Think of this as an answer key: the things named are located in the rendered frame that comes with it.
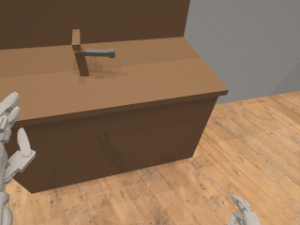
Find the robot left forearm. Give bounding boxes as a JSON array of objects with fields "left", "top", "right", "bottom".
[{"left": 0, "top": 191, "right": 13, "bottom": 225}]

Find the counter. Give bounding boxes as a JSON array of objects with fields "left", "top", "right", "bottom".
[{"left": 0, "top": 0, "right": 229, "bottom": 194}]

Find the robot left hand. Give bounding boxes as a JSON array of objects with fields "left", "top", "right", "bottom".
[{"left": 0, "top": 92, "right": 36, "bottom": 192}]

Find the robot right hand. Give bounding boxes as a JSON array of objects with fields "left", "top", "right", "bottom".
[{"left": 226, "top": 194, "right": 262, "bottom": 225}]

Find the tap lever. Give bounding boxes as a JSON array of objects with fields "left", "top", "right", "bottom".
[{"left": 83, "top": 48, "right": 115, "bottom": 58}]

